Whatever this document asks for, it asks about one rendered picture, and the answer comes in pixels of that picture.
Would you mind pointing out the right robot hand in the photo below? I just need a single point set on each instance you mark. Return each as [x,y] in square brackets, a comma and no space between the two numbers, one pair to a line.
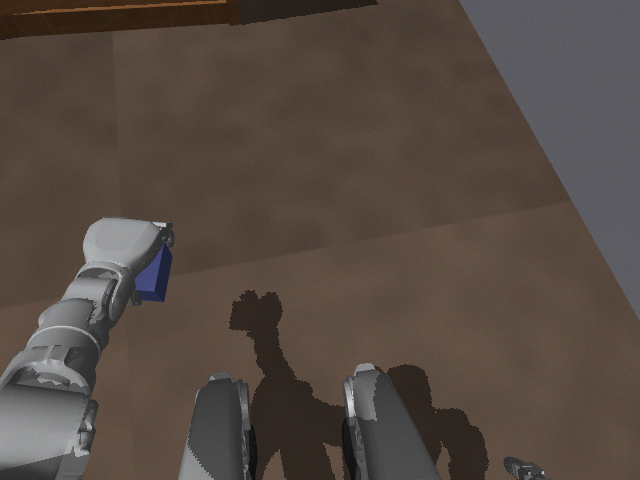
[523,470]

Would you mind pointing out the bookshelf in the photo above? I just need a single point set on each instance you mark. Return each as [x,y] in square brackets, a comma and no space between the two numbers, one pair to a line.
[25,18]

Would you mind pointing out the left robot arm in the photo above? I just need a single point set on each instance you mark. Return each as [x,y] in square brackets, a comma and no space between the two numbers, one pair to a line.
[46,414]

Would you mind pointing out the right robot foot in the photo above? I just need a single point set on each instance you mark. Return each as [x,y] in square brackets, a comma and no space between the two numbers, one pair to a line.
[348,451]

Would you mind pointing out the cube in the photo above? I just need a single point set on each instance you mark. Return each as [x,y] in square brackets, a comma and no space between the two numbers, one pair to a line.
[152,282]

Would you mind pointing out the left robot hand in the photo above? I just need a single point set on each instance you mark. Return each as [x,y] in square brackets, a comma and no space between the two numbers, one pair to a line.
[129,243]

